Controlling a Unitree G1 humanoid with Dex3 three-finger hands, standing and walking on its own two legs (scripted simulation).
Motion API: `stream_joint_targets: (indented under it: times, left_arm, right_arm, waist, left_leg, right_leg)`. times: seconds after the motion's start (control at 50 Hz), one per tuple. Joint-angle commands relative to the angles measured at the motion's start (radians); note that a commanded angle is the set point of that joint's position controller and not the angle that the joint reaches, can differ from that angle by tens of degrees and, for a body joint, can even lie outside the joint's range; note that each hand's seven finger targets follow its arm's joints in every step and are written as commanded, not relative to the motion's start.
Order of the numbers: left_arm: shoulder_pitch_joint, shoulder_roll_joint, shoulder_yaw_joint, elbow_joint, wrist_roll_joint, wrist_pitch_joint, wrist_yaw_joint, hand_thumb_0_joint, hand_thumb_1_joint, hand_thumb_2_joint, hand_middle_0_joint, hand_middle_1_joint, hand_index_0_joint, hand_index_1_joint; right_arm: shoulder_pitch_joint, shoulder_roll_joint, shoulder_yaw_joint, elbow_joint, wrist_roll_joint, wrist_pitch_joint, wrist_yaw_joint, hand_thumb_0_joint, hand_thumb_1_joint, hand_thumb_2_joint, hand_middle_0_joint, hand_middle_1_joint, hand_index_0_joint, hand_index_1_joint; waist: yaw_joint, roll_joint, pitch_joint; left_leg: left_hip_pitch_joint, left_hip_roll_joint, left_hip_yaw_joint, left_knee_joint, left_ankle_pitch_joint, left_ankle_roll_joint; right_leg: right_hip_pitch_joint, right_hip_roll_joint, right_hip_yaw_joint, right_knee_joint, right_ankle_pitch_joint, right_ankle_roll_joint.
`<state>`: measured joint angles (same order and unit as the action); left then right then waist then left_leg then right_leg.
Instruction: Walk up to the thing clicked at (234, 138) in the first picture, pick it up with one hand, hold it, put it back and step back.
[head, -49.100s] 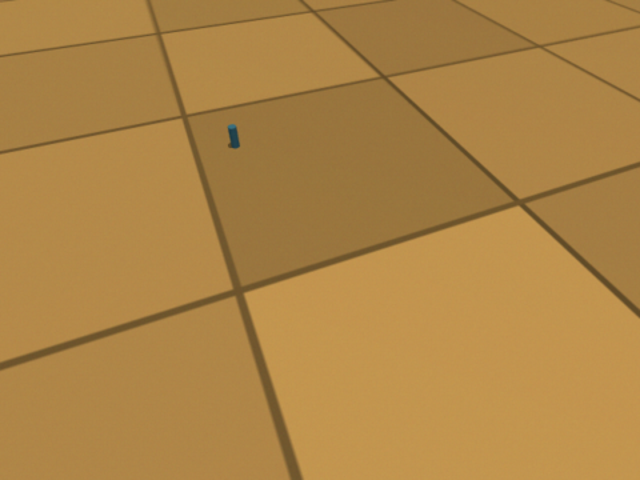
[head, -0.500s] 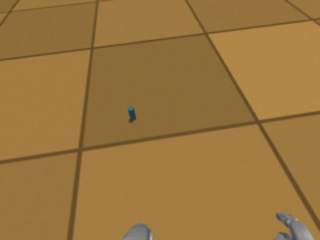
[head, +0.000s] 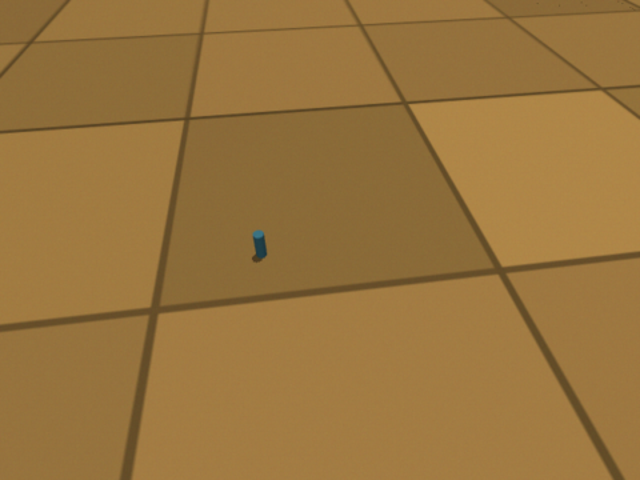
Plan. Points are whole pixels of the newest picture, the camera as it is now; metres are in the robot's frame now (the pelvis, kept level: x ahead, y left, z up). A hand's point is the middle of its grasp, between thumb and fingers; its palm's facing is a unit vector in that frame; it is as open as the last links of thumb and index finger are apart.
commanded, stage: step back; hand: left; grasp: from above
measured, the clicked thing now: (260, 244) +1.10 +0.24 -0.71
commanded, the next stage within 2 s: stand in 0.58 s
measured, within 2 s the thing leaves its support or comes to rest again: neither
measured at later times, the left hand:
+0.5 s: hand out of the picture +0.12 +0.29 -0.16, palm faces +0.05 -0.92 -0.39, open 7.4 cm
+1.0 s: hand out of the picture +0.12 +0.27 -0.14, palm faces -0.01 -0.94 -0.34, open 7.4 cm
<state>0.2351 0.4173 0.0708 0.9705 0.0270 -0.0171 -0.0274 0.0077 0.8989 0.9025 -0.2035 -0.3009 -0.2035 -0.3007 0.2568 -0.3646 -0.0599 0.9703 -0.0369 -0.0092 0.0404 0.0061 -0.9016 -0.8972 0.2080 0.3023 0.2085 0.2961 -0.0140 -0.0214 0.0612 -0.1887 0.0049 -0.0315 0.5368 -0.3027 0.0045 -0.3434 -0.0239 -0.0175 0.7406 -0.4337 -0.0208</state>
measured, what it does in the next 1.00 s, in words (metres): steps on the spot: right foot, then left foot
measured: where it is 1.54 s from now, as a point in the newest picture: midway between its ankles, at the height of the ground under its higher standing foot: outside the picture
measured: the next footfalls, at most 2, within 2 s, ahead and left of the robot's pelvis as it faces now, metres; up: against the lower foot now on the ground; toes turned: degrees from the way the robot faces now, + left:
right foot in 0.04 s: +0.09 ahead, -0.12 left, +0.00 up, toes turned +0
left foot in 0.38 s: +0.12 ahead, +0.15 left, +0.00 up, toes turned +2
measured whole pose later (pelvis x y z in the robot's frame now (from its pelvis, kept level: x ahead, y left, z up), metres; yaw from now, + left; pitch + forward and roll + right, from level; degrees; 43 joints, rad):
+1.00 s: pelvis +0.04 +0.02 +0.01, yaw +1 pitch -4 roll +0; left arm 0.10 0.36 -0.01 1.14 0.01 -0.02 -0.02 0.01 0.90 0.90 -0.20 -0.30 -0.20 -0.30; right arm 0.06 -0.35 -0.01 1.12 0.00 -0.01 0.02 0.00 -0.90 -0.90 0.20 0.30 0.21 0.30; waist 0.01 0.00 0.07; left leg -0.15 0.04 0.01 0.37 -0.15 -0.03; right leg -0.10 -0.03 -0.01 0.37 -0.20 0.02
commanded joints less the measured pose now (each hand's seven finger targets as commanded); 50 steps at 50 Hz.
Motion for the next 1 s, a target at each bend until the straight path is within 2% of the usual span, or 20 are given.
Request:
stream_joint_targets:
  times: [0.0,0.02,0.04,0.06,0.08,0.1,0.14,0.3,0.34,0.36,0.38,0.4,0.42,0.44,0.48,0.52,0.54,0.58,0.7,0.98]
  left_arm:
    - [0.077,0.153,0.055,-0.022,-0.001,-0.048,0.031,0.000,0.900,0.900,-0.200,-0.300,-0.200,-0.300]
    - [0.104,0.170,0.063,-0.014,0.006,-0.052,0.042,0.000,0.900,0.900,-0.200,-0.300,-0.200,-0.300]
    - [0.126,0.247,0.082,-0.018,0.025,-0.060,0.051,0.000,0.900,0.900,-0.200,-0.300,-0.200,-0.300]
    - [0.058,0.299,0.088,-0.051,0.022,-0.060,0.053,0.000,0.900,0.900,-0.200,-0.300,-0.200,-0.300]
    - [-0.027,0.315,0.088,-0.074,0.019,-0.056,0.050,0.000,0.900,0.900,-0.200,-0.300,-0.200,-0.300]
    - [-0.059,0.290,0.085,-0.086,0.016,-0.059,0.049,0.000,0.900,0.900,-0.200,-0.300,-0.200,-0.300]
    - [-0.076,0.224,0.061,-0.086,0.003,-0.068,0.050,0.000,0.900,0.900,-0.200,-0.300,-0.200,-0.300]
    - [-0.102,0.214,0.043,-0.070,-0.011,-0.052,0.053,0.000,0.900,0.900,-0.200,-0.300,-0.200,-0.300]
    - [-0.109,0.197,0.029,-0.077,-0.019,-0.036,0.052,0.000,0.900,0.900,-0.200,-0.300,-0.200,-0.300]
    - [-0.111,0.170,0.024,-0.087,-0.021,-0.032,0.053,0.000,0.900,0.900,-0.200,-0.300,-0.200,-0.300]
    - [-0.092,0.141,0.015,-0.093,-0.030,-0.027,0.053,0.000,0.900,0.900,-0.200,-0.300,-0.200,-0.300]
    - [-0.085,0.135,0.011,-0.071,-0.041,-0.015,0.055,0.000,0.900,0.900,-0.200,-0.300,-0.200,-0.300]
    - [-0.071,0.151,0.014,-0.042,-0.036,-0.010,0.058,0.000,0.900,0.900,-0.200,-0.300,-0.200,-0.300]
    - [-0.074,0.152,0.007,-0.034,-0.032,-0.014,0.057,0.000,0.900,0.900,-0.200,-0.300,-0.200,-0.300]
    - [-0.074,0.174,0.013,-0.017,-0.021,-0.024,0.052,0.000,0.900,0.900,-0.200,-0.300,-0.200,-0.300]
    - [-0.069,0.186,0.016,-0.003,-0.026,-0.026,0.055,0.000,0.900,0.900,-0.200,-0.300,-0.200,-0.300]
    - [-0.095,0.199,0.015,0.005,-0.024,-0.025,0.053,0.000,0.900,0.900,-0.200,-0.300,-0.200,-0.300]
    - [-0.119,0.144,-0.018,0.032,-0.027,-0.022,0.038,0.000,0.900,0.900,-0.200,-0.300,-0.200,-0.300]
    - [-0.152,0.160,-0.030,0.068,-0.026,-0.025,0.036,0.000,0.900,0.900,-0.200,-0.300,-0.200,-0.300]
    - [-0.200,0.164,-0.034,0.107,-0.016,-0.023,0.029,0.000,0.900,0.900,-0.200,-0.300,-0.200,-0.300]
  right_arm:
    - [-0.142,-0.212,-0.045,-0.101,0.010,0.001,-0.023,0.000,-0.900,-0.900,0.200,0.300,0.200,0.300]
    - [-0.111,-0.160,-0.027,-0.097,0.015,0.005,-0.027,0.000,-0.900,-0.900,0.200,0.300,0.200,0.300]
    - [-0.093,-0.104,-0.008,-0.119,0.021,0.002,-0.031,0.000,-0.900,-0.900,0.200,0.300,0.200,0.300]
    - [-0.077,-0.146,-0.020,-0.106,0.016,0.011,-0.043,0.000,-0.900,-0.900,0.200,0.300,0.200,0.300]
    - [-0.048,-0.218,-0.044,-0.080,0.011,0.014,-0.049,0.000,-0.900,-0.900,0.200,0.300,0.200,0.300]
    - [-0.032,-0.238,-0.050,-0.066,0.013,0.010,-0.046,0.000,-0.900,-0.900,0.200,0.300,0.200,0.300]
    - [-0.009,-0.216,-0.044,-0.035,0.018,0.007,-0.041,0.000,-0.900,-0.900,0.200,0.300,0.200,0.300]
    - [-0.038,-0.170,-0.030,-0.021,0.011,0.001,-0.038,0.000,-0.900,-0.900,0.200,0.300,0.200,0.300]
    - [-0.020,-0.178,-0.036,0.000,0.011,-0.006,-0.047,0.000,-0.900,-0.900,0.200,0.300,0.200,0.300]
    - [-0.011,-0.208,-0.046,0.004,0.006,-0.012,-0.054,0.000,-0.900,-0.900,0.200,0.300,0.200,0.300]
    - [-0.034,-0.260,-0.054,-0.007,0.001,-0.018,-0.058,0.000,-0.900,-0.900,0.200,0.300,0.200,0.300]
    - [-0.106,-0.291,-0.050,-0.026,0.012,-0.018,-0.058,0.000,-0.900,-0.900,0.200,0.300,0.200,0.300]
    - [-0.159,-0.294,-0.046,-0.029,0.020,-0.013,-0.054,0.000,-0.900,-0.900,0.200,0.300,0.200,0.300]
    - [-0.185,-0.272,-0.041,-0.022,0.017,-0.007,-0.053,0.000,-0.900,-0.900,0.200,0.300,0.200,0.300]
    - [-0.207,-0.235,-0.026,-0.022,0.020,-0.002,-0.054,0.000,-0.900,-0.900,0.200,0.300,0.200,0.300]
    - [-0.222,-0.213,-0.017,-0.012,0.023,-0.005,-0.055,0.000,-0.900,-0.900,0.200,0.300,0.200,0.300]
    - [-0.210,-0.201,-0.013,0.001,0.025,-0.002,-0.053,0.000,-0.900,-0.900,0.200,0.300,0.200,0.300]
    - [-0.182,-0.219,-0.006,0.029,0.027,-0.020,-0.048,0.000,-0.900,-0.900,0.200,0.300,0.200,0.300]
    - [-0.224,-0.199,0.004,0.050,0.033,-0.030,-0.044,0.000,-0.900,-0.900,0.200,0.300,0.200,0.300]
    - [-0.255,-0.189,0.006,0.093,0.027,-0.020,-0.032,0.000,-0.900,-0.900,0.200,0.300,0.200,0.300]
  waist:
    - [0.082,0.159,-0.025]
    - [0.091,0.069,-0.059]
    - [0.100,-0.133,-0.061]
    - [0.083,-0.080,-0.035]
    - [0.059,-0.048,0.030]
    - [0.043,-0.043,0.070]
    - [0.024,-0.016,0.046]
    - [0.026,-0.146,-0.055]
    - [0.003,-0.104,-0.077]
    - [-0.001,-0.044,-0.124]
    - [0.015,0.089,-0.166]
    - [0.034,0.123,-0.166]
    - [0.044,0.160,-0.142]
    - [0.053,0.138,-0.126]
    - [0.053,0.109,-0.127]
    - [0.046,0.131,-0.128]
    - [0.032,0.111,-0.115]
    - [0.018,0.092,-0.121]
    - [0.015,0.048,-0.123]
    - [0.012,0.019,-0.043]
  left_leg:
    - [-0.246,0.118,-0.123,-0.042,-0.163,0.102]
    - [-0.293,0.071,-0.083,0.092,-0.147,0.074]
    - [-0.430,-0.065,-0.052,0.319,-0.222,0.031]
    - [-0.414,-0.056,-0.105,0.411,-0.285,0.010]
    - [-0.337,-0.007,-0.129,0.454,-0.285,0.009]
    - [-0.337,0.019,-0.136,0.470,-0.251,0.010]
    - [-0.298,0.022,-0.152,0.421,-0.157,0.007]
    - [-0.103,0.007,0.043,0.085,-0.045,-0.008]
    - [0.010,-0.011,0.049,-0.065,0.171,0.006]
    - [0.048,0.053,-0.028,-0.079,0.322,0.034]
    - [0.079,0.191,-0.190,-0.092,0.451,0.089]
    - [0.016,0.266,-0.280,-0.095,0.392,0.187]
    - [-0.094,0.299,-0.284,-0.104,0.312,0.224]
    - [-0.117,0.259,-0.223,-0.098,0.286,0.190]
    - [-0.098,0.166,-0.107,-0.039,0.278,0.095]
    - [-0.107,0.132,-0.082,-0.016,0.287,0.057]
    - [-0.102,0.124,-0.085,-0.041,0.206,0.049]
    - [-0.003,0.140,-0.107,-0.110,0.261,0.049]
    - [0.089,0.132,-0.070,-0.124,0.414,0.027]
    - [0.052,0.115,-0.059,-0.262,0.094,0.002]
  right_leg:
    - [0.285,0.046,-0.044,-0.276,0.178,0.000]
    - [0.370,0.013,0.037,-0.330,0.162,0.000]
    - [0.395,-0.193,0.384,-0.449,0.019,-0.059]
    - [0.258,-0.362,0.571,-0.531,-0.179,-0.129]
    - [0.089,-0.411,0.615,-0.548,-0.294,-0.213]
    - [0.068,-0.395,0.573,-0.530,-0.234,-0.239]
    - [0.096,-0.271,0.351,-0.472,0.001,-0.158]
    - [0.119,-0.218,0.109,-0.252,0.619,-0.126]
    - [0.078,-0.170,0.074,-0.147,0.612,-0.073]
    - [0.086,-0.137,0.045,-0.071,0.584,-0.042]
    - [0.042,-0.061,0.004,0.021,0.449,-0.003]
    - [0.048,0.009,-0.015,0.024,0.187,0.010]
    - [0.133,0.001,-0.003,-0.006,-0.012,0.003]
    - [0.168,-0.005,0.005,-0.095,0.003,-0.006]
    - [0.184,-0.054,0.042,-0.177,0.253,-0.017]
    - [0.204,-0.079,0.084,-0.201,0.389,-0.020]
    - [0.172,-0.097,0.120,-0.217,0.344,-0.030]
    - [0.166,-0.077,0.085,-0.244,0.341,-0.010]
    - [0.211,-0.095,0.082,-0.329,0.475,0.000]
    - [0.180,-0.107,0.105,-0.484,0.181,0.006]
